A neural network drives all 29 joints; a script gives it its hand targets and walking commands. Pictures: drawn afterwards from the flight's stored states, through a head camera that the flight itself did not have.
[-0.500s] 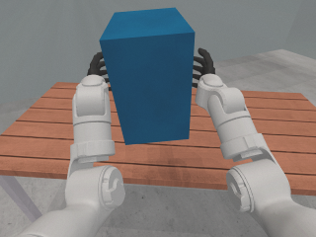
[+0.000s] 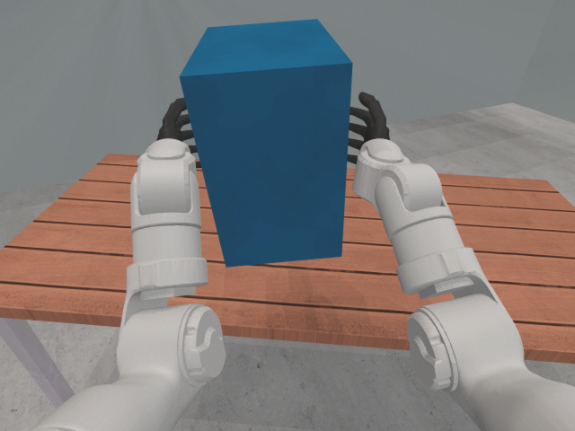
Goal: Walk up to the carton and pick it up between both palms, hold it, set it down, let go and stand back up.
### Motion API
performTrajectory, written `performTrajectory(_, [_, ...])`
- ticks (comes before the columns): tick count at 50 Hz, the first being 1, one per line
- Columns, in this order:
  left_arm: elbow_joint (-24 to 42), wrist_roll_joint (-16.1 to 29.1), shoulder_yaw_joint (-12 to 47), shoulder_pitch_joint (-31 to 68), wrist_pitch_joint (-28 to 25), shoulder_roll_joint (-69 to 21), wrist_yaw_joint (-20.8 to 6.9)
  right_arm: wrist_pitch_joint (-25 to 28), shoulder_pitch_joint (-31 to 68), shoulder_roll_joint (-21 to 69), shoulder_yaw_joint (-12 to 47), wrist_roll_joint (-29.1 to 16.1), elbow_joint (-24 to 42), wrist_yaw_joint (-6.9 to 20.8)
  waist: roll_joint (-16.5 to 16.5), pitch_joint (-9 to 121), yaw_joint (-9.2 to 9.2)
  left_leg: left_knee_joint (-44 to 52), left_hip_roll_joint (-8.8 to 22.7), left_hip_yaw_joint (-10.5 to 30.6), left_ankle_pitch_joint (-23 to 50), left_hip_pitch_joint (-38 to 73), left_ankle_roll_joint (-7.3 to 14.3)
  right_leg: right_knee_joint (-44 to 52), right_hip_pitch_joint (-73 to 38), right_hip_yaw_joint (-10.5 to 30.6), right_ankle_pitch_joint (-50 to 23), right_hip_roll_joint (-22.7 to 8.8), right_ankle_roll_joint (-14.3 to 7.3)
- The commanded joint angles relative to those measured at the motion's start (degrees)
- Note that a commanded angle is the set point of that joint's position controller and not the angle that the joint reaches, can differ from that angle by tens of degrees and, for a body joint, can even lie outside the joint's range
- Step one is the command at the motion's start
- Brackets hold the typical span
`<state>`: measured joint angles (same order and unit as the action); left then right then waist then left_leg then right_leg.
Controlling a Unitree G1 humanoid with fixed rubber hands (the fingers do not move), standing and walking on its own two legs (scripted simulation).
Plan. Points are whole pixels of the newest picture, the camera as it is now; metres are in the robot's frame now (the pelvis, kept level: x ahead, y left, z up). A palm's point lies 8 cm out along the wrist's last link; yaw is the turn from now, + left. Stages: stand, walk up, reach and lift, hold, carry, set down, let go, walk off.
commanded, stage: hold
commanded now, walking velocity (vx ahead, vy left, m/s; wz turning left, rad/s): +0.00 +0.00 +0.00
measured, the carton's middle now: (273, 139) +0.44 +0.00 +0.26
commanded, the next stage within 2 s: none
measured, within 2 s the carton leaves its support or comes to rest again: neither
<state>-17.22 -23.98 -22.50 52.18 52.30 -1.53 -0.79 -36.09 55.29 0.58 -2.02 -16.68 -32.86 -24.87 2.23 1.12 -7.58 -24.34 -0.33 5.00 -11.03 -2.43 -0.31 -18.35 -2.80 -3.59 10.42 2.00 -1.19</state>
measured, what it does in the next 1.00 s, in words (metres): stands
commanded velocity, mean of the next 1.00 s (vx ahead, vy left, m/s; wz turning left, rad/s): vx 0.00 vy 0.00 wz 0.00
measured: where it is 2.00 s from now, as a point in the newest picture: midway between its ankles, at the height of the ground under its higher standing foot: outside the picture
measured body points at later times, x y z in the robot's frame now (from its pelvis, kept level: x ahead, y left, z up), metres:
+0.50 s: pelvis -0.01 +0.00 +0.00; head -0.09 +0.02 +0.44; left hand +0.39 +0.13 +0.27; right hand +0.37 -0.13 +0.29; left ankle +0.04 +0.12 -0.74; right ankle +0.01 -0.10 -0.74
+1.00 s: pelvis +0.01 +0.00 +0.00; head -0.07 +0.02 +0.44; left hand +0.39 +0.13 +0.27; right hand +0.37 -0.13 +0.28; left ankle +0.04 +0.12 -0.74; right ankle +0.01 -0.10 -0.74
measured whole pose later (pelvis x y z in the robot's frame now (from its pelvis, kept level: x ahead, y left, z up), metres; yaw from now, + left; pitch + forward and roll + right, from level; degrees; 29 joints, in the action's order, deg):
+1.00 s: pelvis +0.01 +0.00 +0.00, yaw +0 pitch -10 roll -2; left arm -16.3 -23.4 -22.2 51.7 52.9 -1.6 -0.1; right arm -35.6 55.7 -0.1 -1.0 -18.3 -33.1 -25.5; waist 1.7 1.4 -8.3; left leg -24.4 -0.2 4.9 -11.4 -3.1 -0.5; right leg -18.3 -2.4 -3.6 11.0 2.2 -1.4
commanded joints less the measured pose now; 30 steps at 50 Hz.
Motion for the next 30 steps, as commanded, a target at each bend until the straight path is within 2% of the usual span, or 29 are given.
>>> performTrajectory(1, [7.0, 14.4, 24.6, 50.6, -5.1, -32.9, -10.7, 4.6, 52.8, 30.9, 13.2, -9.0, 17.8, 11.3, -7.7, 26.8, -1.89, 5.2, -1.9, -4.5, 11.7, 2.7, -3.1, 1.3, -6.3, -1.0, -9.7, 2.9, 4.2])
performTrajectory(2, [5.0, 13.9, 23.6, 50.8, -5.2, -32.7, -10.8, 4.6, 53.4, 30.8, 12.3, -8.2, 16.7, 11.5, -7.4, 24.8, -1.19, 6.0, -2.2, -4.6, 9.3, 1.2, -2.6, 2.3, -5.2, -0.5, -7.8, 2.3, 4.1])
performTrajectory(3, [7.0, 14.5, 24.0, 51.8, -5.9, -32.0, -10.4, 4.8, 53.6, 32.1, 13.5, -8.7, 16.5, 11.9, -6.8, 26.6, -0.74, 5.9, -1.9, -4.4, 10.6, 0.9, -2.2, 1.5, -5.7, -1.0, -8.6, 2.7, 4.4])
performTrajectory(4, [5.7, 13.9, 22.8, 51.6, -6.0, -31.2, -10.4, 4.5, 51.9, 32.2, 13.2, -8.3, 14.1, 12.0, -5.8, 24.5, -0.89, 6.2, -2.0, -4.5, 10.1, 0.7, -1.7, 1.9, -5.8, -0.5, -8.9, 2.3, 4.5])
performTrajectory(5, [2.6, 12.9, 20.5, 50.2, -5.7, -30.5, -10.6, 4.4, 52.7, 31.6, 12.9, -8.0, 13.7, 12.1, -4.7, 23.2, 0.17, 7.1, -2.2, -4.9, 8.8, 0.0, -1.5, 2.1, -5.9, -0.7, -7.6, 2.1, 4.8])
performTrajectory(7, [3.2, 13.7, 22.1, 51.5, -6.3, -31.5, -10.6, 5.3, 54.4, 32.4, 12.8, -8.1, 15.4, 12.2, -5.9, 26.8, -0.07, 6.5, -2.4, -5.1, 8.9, -0.1, -1.5, 1.9, -6.2, -0.6, -7.6, 2.1, 4.6])
performTrajectory(9, [3.4, 14.0, 21.9, 52.3, -6.9, -32.2, -10.1, 5.9, 56.6, 32.8, 12.7, -8.0, 16.7, 12.6, -5.5, 29.0, 0.35, 6.7, -2.2, -4.8, 8.0, 0.2, -1.5, 1.5, -6.2, -0.6, -7.5, 2.7, 4.7])
performTrajectory(11, [2.8, 14.5, 21.1, 53.5, -7.4, -30.7, -10.0, 5.8, 55.5, 33.9, 12.9, -8.2, 14.5, 12.5, -4.0, 28.9, 0.67, 5.7, -2.5, -4.8, 9.1, 0.1, -1.1, 2.1, -6.1, -0.5, -8.1, 2.1, 4.8])
performTrajectory(12, [6.0, 15.2, 22.5, 56.1, -7.9, -31.4, -9.7, 6.1, 56.3, 34.8, 13.3, -8.6, 15.1, 12.7, -5.1, 31.7, -0.10, 5.3, -2.4, -4.6, 10.1, 1.7, -1.3, 1.1, -6.1, -0.6, -9.0, 2.3, 4.8])
performTrajectory(13, [4.3, 14.7, 21.9, 55.9, -7.8, -31.3, -9.5, 5.7, 55.9, 34.1, 12.8, -8.1, 13.5, 12.6, -5.6, 30.8, -0.26, 5.2, -2.5, -4.8, 10.0, 2.2, -1.7, 1.2, -5.3, -0.4, -8.5, 2.5, 4.7])
performTrajectory(16, [0.1, 13.9, 20.0, 53.6, -7.5, -31.4, -9.3, 5.9, 57.1, 33.9, 12.2, -7.9, 13.4, 12.8, -4.8, 28.8, 1.12, 6.7, -2.5, -4.9, 5.5, -0.4, -0.8, 2.2, -5.5, -0.2, -5.1, 2.1, 4.8])
performTrajectory(17, [2.4, 14.4, 21.2, 53.3, -7.7, -31.4, -9.5, 6.2, 55.7, 34.7, 13.1, -8.2, 13.9, 12.5, -3.5, 30.8, 0.46, 5.8, -2.8, -5.1, 8.4, 0.8, -0.7, 2.1, -6.1, 0.5, -8.6, 1.6, 5.2])
performTrajectory(18, [0.0, 13.7, 19.1, 51.1, -7.2, -29.8, -9.9, 5.8, 54.1, 34.1, 13.3, -8.0, 12.7, 12.1, -2.2, 28.8, 0.58, 5.8, -3.2, -5.5, 8.2, 1.3, -0.4, 2.5, -6.0, 0.3, -9.4, 1.4, 5.5])
performTrajectory(19, [2.3, 14.5, 20.3, 53.0, -7.5, -31.1, -9.9, 6.2, 56.7, 33.5, 12.9, -8.5, 15.0, 12.2, -3.6, 30.5, 0.16, 5.5, -3.0, -5.2, 8.2, 0.8, -0.8, 2.0, -5.9, 0.3, -8.5, 1.9, 5.3])
performTrajectory(20, [2.3, 14.6, 21.0, 53.7, -7.6, -31.0, -9.8, 6.0, 56.8, 33.2, 12.8, -8.4, 14.0, 12.2, -4.9, 29.8, 0.11, 5.6, -2.8, -5.0, 8.8, 0.3, -0.9, 2.2, -5.8, 0.2, -8.2, 2.0, 5.1])
performTrajectory(21, [0.4, 14.3, 19.6, 52.4, -7.3, -30.8, -10.0, 6.0, 56.7, 33.8, 13.1, -8.3, 14.9, 12.0, -3.5, 29.6, 0.72, 5.6, -3.3, -5.2, 8.0, -0.3, -0.6, 2.7, -6.7, 0.3, -8.1, 1.4, 5.5])
performTrajectory(22, [0.4, 14.3, 19.9, 53.0, -7.3, -30.2, -10.2, 5.8, 56.1, 32.9, 12.5, -8.2, 13.7, 12.0, -4.2, 27.6, -0.13, 5.9, -3.3, -5.2, 6.8, -0.7, -0.6, 2.5, -5.9, 0.5, -7.2, 1.4, 5.1])
performTrajectory(23, [1.5, 14.3, 20.4, 53.2, -7.3, -30.9, -10.2, 6.1, 57.1, 33.7, 13.0, -8.5, 15.0, 12.0, -4.6, 29.9, 0.41, 5.7, -3.2, -5.3, 8.0, 0.5, -0.9, 2.2, -5.8, 0.2, -8.4, 1.8, 5.3])
performTrajectory(24, [0.6, 13.8, 19.6, 53.2, -7.2, -30.1, -10.3, 5.7, 56.0, 33.2, 11.9, -8.2, 13.3, 11.9, -4.5, 27.9, -0.09, 6.1, -3.3, -5.4, 6.7, 0.0, -0.9, 2.6, -5.5, 0.2, -7.5, 1.6, 5.4])
performTrajectory(25, [1.8, 14.1, 20.4, 54.8, -7.3, -30.3, -10.2, 5.6, 56.1, 32.9, 11.6, -8.2, 11.8, 12.1, -5.9, 26.8, -0.62, 6.7, -2.7, -5.1, 5.9, -0.8, -1.1, 2.1, -5.1, -0.1, -5.8, 2.1, 5.1])
performTrajectory(26, [0.3, 13.7, 20.0, 54.7, -7.2, -30.7, -10.3, 5.6, 56.9, 32.1, 10.5, -7.8, 12.0, 12.3, -6.4, 27.2, -0.38, 6.8, -2.4, -5.0, 5.2, -1.2, -1.1, 2.1, -4.9, -0.1, -4.6, 2.2, 5.0])
performTrajectory(27, [1.5, 13.9, 21.0, 55.3, -7.4, -30.8, -10.1, 5.7, 55.7, 32.5, 10.8, -7.7, 10.5, 12.5, -6.3, 27.8, -0.58, 6.8, -2.3, -4.9, 5.9, -0.6, -1.2, 2.1, -5.2, -0.3, -5.4, 2.3, 4.9])
performTrajectory(28, [0.7, 14.4, 21.3, 54.3, -7.3, -31.7, -10.1, 6.1, 56.7, 32.1, 10.7, -8.1, 13.3, 12.5, -7.3, 29.5, -1.01, 6.6, -2.3, -4.7, 6.0, -0.2, -1.5, 1.7, -5.4, -0.3, -6.6, 2.3, 4.9])
performTrajectory(29, [0.9, 14.2, 20.7, 54.5, -7.5, -31.2, -10.1, 5.8, 56.2, 32.6, 10.4, -7.9, 12.2, 12.3, -7.2, 28.6, -0.47, 6.5, -2.2, -4.7, 7.3, -0.9, -1.5, 2.1, -5.4, 0.2, -6.8, 1.8, 4.9])
performTrajectory(30, [4.5, 15.4, 22.1, 56.3, -7.8, -31.6, -9.8, 6.1, 56.8, 33.4, 11.4, -8.4, 13.7, 12.2, -7.4, 32.2, -0.80, 5.3, -2.5, -4.5, 10.1, -0.1, -2.0, 1.1, -6.4, 0.0, -9.2, 1.9, 5.1])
